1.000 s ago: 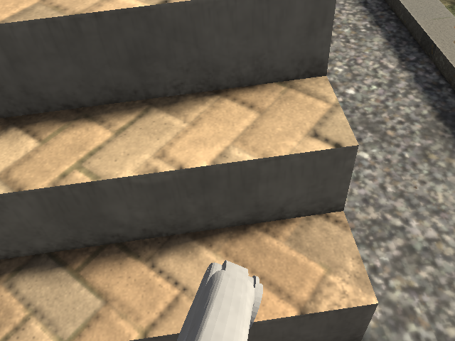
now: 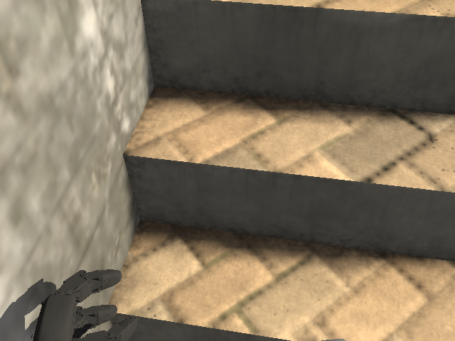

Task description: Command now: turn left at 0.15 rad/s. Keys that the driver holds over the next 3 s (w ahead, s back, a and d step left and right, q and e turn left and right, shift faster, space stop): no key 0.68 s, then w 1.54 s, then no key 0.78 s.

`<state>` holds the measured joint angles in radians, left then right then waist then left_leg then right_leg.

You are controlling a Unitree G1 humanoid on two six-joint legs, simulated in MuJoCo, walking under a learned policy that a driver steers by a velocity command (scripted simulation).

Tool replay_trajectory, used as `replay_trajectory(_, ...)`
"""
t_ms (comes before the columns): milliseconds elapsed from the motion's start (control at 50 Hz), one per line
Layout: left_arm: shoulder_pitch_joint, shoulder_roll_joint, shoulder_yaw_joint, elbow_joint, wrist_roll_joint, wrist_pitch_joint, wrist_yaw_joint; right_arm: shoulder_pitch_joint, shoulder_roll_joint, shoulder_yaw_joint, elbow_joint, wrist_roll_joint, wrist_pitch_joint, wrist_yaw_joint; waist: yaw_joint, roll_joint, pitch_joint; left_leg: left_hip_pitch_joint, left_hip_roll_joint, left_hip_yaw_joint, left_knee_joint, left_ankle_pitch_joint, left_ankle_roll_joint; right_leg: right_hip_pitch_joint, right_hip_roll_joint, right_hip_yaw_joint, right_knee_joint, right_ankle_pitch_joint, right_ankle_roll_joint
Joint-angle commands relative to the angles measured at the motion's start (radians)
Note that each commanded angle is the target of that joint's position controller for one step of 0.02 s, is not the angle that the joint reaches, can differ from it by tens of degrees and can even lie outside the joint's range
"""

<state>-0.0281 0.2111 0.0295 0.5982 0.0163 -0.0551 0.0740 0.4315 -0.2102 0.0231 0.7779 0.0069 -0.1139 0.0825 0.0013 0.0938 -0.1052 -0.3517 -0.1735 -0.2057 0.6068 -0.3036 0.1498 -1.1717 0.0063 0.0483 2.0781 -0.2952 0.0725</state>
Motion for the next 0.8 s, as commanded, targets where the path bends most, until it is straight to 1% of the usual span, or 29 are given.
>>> replay_trajectory(20, -0.090, 0.020, -0.012, -0.071, 0.004, -0.014, -0.015, 0.101, -0.111, -0.031, -0.056, 0.001, -0.016, -0.018, -0.021, 0.003, -0.072, 0.354, 0.288, -0.283, -0.055, 0.871, 0.012, -0.222, -0.018, -0.017, -0.016, -0.005, 0.024)
replay_trajectory(40, -0.099, 0.024, -0.014, -0.078, -0.013, -0.005, -0.012, 0.134, -0.119, -0.032, -0.053, -0.010, -0.016, -0.014, -0.027, -0.006, -0.066, 0.368, 0.305, -0.315, -0.051, 0.942, 0.030, -0.259, -0.006, -0.001, 0.031, -0.060, 0.039)
replay_trajectory(100, -0.096, 0.031, -0.024, -0.072, -0.014, 0.021, -0.014, 0.148, -0.103, -0.020, -0.040, -0.008, -0.029, 0.009, -0.028, -0.018, -0.065, 0.469, 0.353, -0.361, -0.019, 0.950, 0.093, -0.394, 0.015, 0.057, 0.061, -0.159, 0.066)
replay_trajectory(140, -0.111, 0.033, -0.032, -0.088, -0.011, 0.015, -0.027, 0.126, -0.130, -0.026, -0.036, -0.027, -0.025, -0.005, -0.007, -0.017, -0.058, 0.421, 0.318, -0.322, -0.009, 0.997, 0.069, -0.391, 0.014, 0.009, 0.156, -0.178, 0.050)
replay_trajectory(220, -0.191, 0.006, -0.054, -0.129, -0.003, 0.006, -0.054, 0.209, -0.151, -0.036, -0.008, -0.022, -0.015, -0.032, -0.038, -0.003, -0.030, 0.411, 0.319, -0.335, -0.022, 0.982, 0.068, -0.469, -0.009, -0.037, 0.182, -0.284, 0.003)
replay_trajectory(280, -0.222, -0.041, -0.077, -0.138, -0.015, 0.012, -0.072, 0.291, -0.171, -0.045, 0.062, -0.057, -0.001, -0.022, -0.050, -0.033, 0.000, 0.455, 0.360, -0.355, -0.048, 0.987, 0.084, -0.572, -0.033, -0.025, 0.178, -0.375, -0.049)
replay_trajectory(300, -0.295, -0.051, -0.089, -0.158, -0.004, 0.021, -0.088, 0.252, -0.208, -0.059, 0.058, -0.038, 0.001, -0.011, -0.041, -0.081, 0.022, 0.462, 0.364, -0.330, -0.101, 1.026, 0.052, -0.564, -0.058, -0.086, -0.015, -0.517, -0.066)
replay_trajectory(320, -0.343, -0.085, -0.091, -0.194, -0.013, 0.047, -0.105, 0.199, -0.223, -0.075, 0.086, -0.028, 0.007, -0.008, 0.017, -0.019, 0.028, 0.282, 0.344, -0.299, -0.153, 1.285, 0.068, -0.357, -0.039, -0.160, -0.171, -0.544, -0.116)
replay_trajectory(340, -0.356, -0.101, -0.090, -0.207, -0.008, 0.082, -0.117, 0.122, -0.245, -0.083, 0.082, -0.026, 0.012, -0.008, 0.062, -0.031, -0.023, 0.076, 0.344, -0.264, -0.219, 1.530, 0.076, -0.066, -0.008, -0.222, -0.339, -0.537, -0.140)
replay_trajectory(360, -0.305, -0.121, -0.084, -0.164, -0.007, 0.086, -0.142, 0.093, -0.257, -0.086, 0.064, 0.006, -0.022, -0.012, 0.080, 0.039, -0.079, -0.006, 0.350, -0.199, -0.238, 2.055, 0.013, 0.223, 0.025, -0.307, -0.348, -0.303, -0.115)
replay_trajectory(400, -0.152, -0.061, -0.054, -0.060, -0.001, 0.125, -0.157, 0.049, -0.294, -0.093, 0.091, 0.030, -0.022, 0.012, 0.125, 0.041, -0.146, 0.171, 0.373, -0.182, -0.188, 2.436, -0.037, 0.391, 0.113, -0.310, -0.602, -0.179, -0.091)
replay_trajectory(420, -0.125, -0.022, -0.045, -0.022, 0.026, 0.134, -0.158, -0.018, -0.321, -0.102, 0.074, 0.059, -0.004, 0.021, 0.126, 0.015, -0.113, 0.308, 0.321, -0.135, -0.140, 2.478, -0.102, 0.363, 0.169, -0.381, -0.911, -0.224, -0.103)
replay_trajectory(440, 0.017, -0.018, -0.036, 0.077, 0.027, 0.139, -0.144, 0.009, -0.355, -0.116, 0.131, 0.051, 0.032, 0.053, 0.115, 0.034, -0.185, 0.304, 0.367, -0.178, -0.066, 2.523, -0.094, 0.544, 0.164, -0.250, -1.014, -0.176, -0.145)
replay_trajectory(460, 0.216, 0.006, -0.010, 0.154, 0.018, 0.137, -0.122, -0.027, -0.323, -0.109, 0.118, -0.015, 0.048, 0.093, 0.131, -0.146, -0.282, 0.051, 0.329, -0.161, 0.095, 2.075, -0.203, 0.833, 0.064, 0.122, -0.994, 0.039, -0.281)
replay_trajectory(480, 0.334, 0.031, 0.017, 0.201, 0.075, 0.155, -0.117, -0.076, -0.213, -0.090, 0.128, -0.048, 0.075, 0.115, 0.224, -0.581, -0.299, -0.161, 0.131, -0.125, 0.695, 0.362, -0.318, 0.881, -0.206, 0.605, -1.370, 0.130, -0.482)
replay_trajectory(500, 0.313, 0.088, 0.036, 0.151, 0.117, 0.128, -0.118, -0.111, -0.250, -0.110, 0.126, -0.005, 0.097, 0.107, 0.214, -0.384, -0.144, -0.369, 0.017, -0.175, 1.240, 0.177, -0.229, 0.706, -0.229, 0.760, -1.491, -0.261, -0.473)
replay_trajectory(520, 0.156, 0.097, 0.023, 0.171, 0.104, 0.076, -0.120, -0.136, -0.195, -0.100, 0.122, -0.003, 0.094, 0.083, 0.102, -0.220, 0.016, -0.551, 0.003, -0.224, 1.352, 0.245, -0.143, 0.582, -0.158, 0.577, -1.460, -0.383, -0.403)
replay_trajectory(540, 0.059, 0.021, -0.014, 0.170, 0.068, 0.028, -0.130, -0.125, -0.165, -0.085, 0.136, -0.037, 0.084, 0.044, 0.030, -0.056, 0.046, -0.579, 0.035, -0.201, 1.303, 0.252, -0.134, 0.533, -0.130, 0.406, -1.377, -0.312, -0.381)
replay_trajectory(560, 0.020, -0.075, -0.052, 0.186, 0.018, -0.022, -0.132, -0.140, -0.151, -0.075, 0.127, -0.080, 0.073, 0.013, -0.026, 0.034, 0.029, -0.557, 0.069, -0.165, 1.175, 0.217, -0.134, 0.520, -0.088, 0.277, -1.360, -0.181, -0.342)
replay_trajectory(580, -0.044, -0.140, -0.078, 0.186, -0.027, -0.058, -0.127, -0.142, -0.138, -0.064, 0.114, -0.108, 0.073, 0.001, -0.089, 0.067, 0.015, -0.499, 0.140, -0.102, 1.030, 0.142, -0.160, 0.483, -0.047, 0.161, -1.347, -0.126, -0.280)
replay_trajectory(600, -0.124, -0.157, -0.093, 0.150, -0.045, -0.076, -0.112, -0.096, -0.125, -0.057, 0.129, -0.107, 0.080, 0.009, -0.140, 0.016, -0.009, -0.360, 0.185, -0.031, 0.894, 0.114, -0.205, 0.386, -0.009, 0.046, -1.335, -0.134, -0.210)
replay_trajectory(620, -0.147, -0.094, -0.079, 0.123, -0.045, -0.087, -0.090, -0.062, -0.131, -0.057, 0.151, -0.092, 0.083, 0.018, -0.133, -0.106, -0.035, -0.245, 0.166, 0.040, 0.906, 0.102, -0.250, 0.303, 0.019, -0.022, -1.380, -0.072, -0.190)
replay_trajectory(660, -0.096, 0.046, -0.046, 0.102, -0.008, -0.077, -0.068, -0.059, -0.163, -0.062, 0.165, -0.053, 0.066, 0.036, -0.109, -0.144, -0.058, -0.171, 0.150, 0.121, 0.865, 0.201, -0.294, 0.284, 0.020, -0.106, -1.312, 0.026, -0.174)
replay_trajectory(680, -0.050, 0.074, -0.039, 0.106, 0.006, -0.071, -0.057, -0.086, -0.150, -0.053, 0.145, -0.048, 0.052, 0.035, -0.089, -0.146, -0.063, -0.173, 0.162, 0.138, 0.755, 0.209, -0.297, 0.341, 0.002, -0.109, -1.264, 0.102, -0.177)
replay_trajectory(700, 0.128, 0.072, -0.041, 0.164, -0.012, -0.055, -0.059, -0.197, -0.172, -0.048, 0.087, -0.043, 0.046, -0.010, -0.004, -0.164, -0.078, -0.404, 0.174, 0.086, 0.606, -0.093, -0.327, 0.579, -0.076, 0.082, -1.241, 0.213, -0.219)
replay_trajectory(720, 0.208, 0.062, -0.054, 0.189, -0.024, -0.039, -0.060, -0.258, -0.176, -0.044, 0.066, -0.053, 0.047, -0.027, 0.029, -0.175, -0.095, -0.524, 0.167, 0.051, 0.670, -0.114, -0.312, 0.742, -0.107, 0.153, -1.154, 0.331, -0.245)
replay_trajectory(740, 0.227, 0.076, -0.060, 0.187, -0.037, -0.032, -0.065, -0.266, -0.178, -0.044, 0.058, -0.050, 0.050, -0.044, 0.036, -0.229, -0.131, -0.559, 0.173, 0.024, 0.716, -0.090, -0.306, 0.788, -0.136, 0.214, -1.113, 0.417, -0.274)
replay_trajectory(760, 0.182, 0.073, -0.063, 0.166, -0.046, -0.040, -0.055, -0.233, -0.175, -0.037, 0.059, -0.063, 0.049, -0.044, 0.026, -0.204, -0.142, -0.509, 0.211, 0.019, 0.651, 0.012, -0.280, 0.762, -0.143, 0.216, -1.015, 0.419, -0.266)
replay_trajectory(800, 0.124, 0.098, -0.070, 0.164, -0.055, -0.040, -0.040, -0.198, -0.135, -0.030, 0.057, -0.039, 0.030, -0.045, -0.032, -0.067, -0.150, -0.334, 0.185, 0.110, 0.336, 0.172, -0.250, 0.666, -0.063, 0.135, -0.903, 0.488, -0.206)
